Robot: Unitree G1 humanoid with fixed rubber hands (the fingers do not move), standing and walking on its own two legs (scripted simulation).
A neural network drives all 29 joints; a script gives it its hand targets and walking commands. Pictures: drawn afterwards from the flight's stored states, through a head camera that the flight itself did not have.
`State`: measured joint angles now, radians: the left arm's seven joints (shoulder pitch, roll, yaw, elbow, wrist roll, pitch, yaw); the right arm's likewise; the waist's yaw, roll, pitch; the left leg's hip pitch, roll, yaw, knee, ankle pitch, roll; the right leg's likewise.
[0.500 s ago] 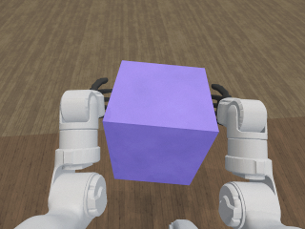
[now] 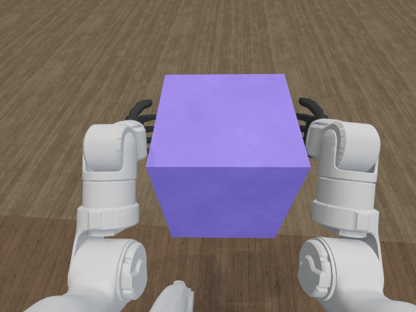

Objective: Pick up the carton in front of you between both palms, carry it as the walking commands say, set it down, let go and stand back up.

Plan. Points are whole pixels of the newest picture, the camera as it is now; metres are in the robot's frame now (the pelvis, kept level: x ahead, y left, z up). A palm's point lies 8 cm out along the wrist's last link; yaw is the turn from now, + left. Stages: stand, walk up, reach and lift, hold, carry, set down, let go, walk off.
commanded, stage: carry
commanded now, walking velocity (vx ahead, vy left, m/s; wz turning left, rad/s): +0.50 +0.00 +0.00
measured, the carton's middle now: (223, 162) +0.38 +0.03 +0.09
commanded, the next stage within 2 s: none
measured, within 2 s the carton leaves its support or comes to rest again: neither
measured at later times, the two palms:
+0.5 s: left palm (182, 25) +0.70 +0.15 +0.21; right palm (310, 35) +0.68 -0.15 +0.20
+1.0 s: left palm out of the picture +1.00 +0.19 +0.22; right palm out of the picture +1.00 -0.11 +0.23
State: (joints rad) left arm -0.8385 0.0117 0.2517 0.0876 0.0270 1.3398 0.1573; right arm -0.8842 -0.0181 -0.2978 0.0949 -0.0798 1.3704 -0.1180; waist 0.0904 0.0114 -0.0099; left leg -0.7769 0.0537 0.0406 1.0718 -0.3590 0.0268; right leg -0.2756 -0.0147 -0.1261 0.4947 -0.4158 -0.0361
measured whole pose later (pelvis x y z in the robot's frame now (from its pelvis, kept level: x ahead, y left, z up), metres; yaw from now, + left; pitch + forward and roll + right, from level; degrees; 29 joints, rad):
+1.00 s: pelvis +0.63 +0.04 +0.05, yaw -1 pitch +4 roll +0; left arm -0.88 0.04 0.27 0.18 0.04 1.33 0.15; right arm -0.91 -0.01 -0.29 0.21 -0.08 1.33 -0.13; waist -0.01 -0.02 -0.06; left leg -0.55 0.01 0.16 0.64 -0.13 0.08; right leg -0.24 -0.07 -0.07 0.85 -0.53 0.02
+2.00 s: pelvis +1.26 +0.07 +0.06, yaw -1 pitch +3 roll +0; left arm -0.19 -0.11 0.14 -0.25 0.10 1.26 0.08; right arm -0.21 0.14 -0.12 -0.21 -0.12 1.24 -0.09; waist -0.01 -0.03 -0.16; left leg -0.42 0.04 0.23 0.52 -0.16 0.07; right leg -0.31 -0.06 -0.05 1.08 -0.48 0.03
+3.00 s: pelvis +1.42 +0.05 +0.07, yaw +1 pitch +2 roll +0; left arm -0.13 -0.13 0.10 -0.10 0.16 1.05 0.05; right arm -0.14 0.13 -0.11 -0.10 -0.17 1.05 -0.05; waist 0.00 0.01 -0.16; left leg -0.18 0.06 0.16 0.55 -0.40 0.00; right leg -0.36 -0.08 -0.21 0.57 -0.24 -0.03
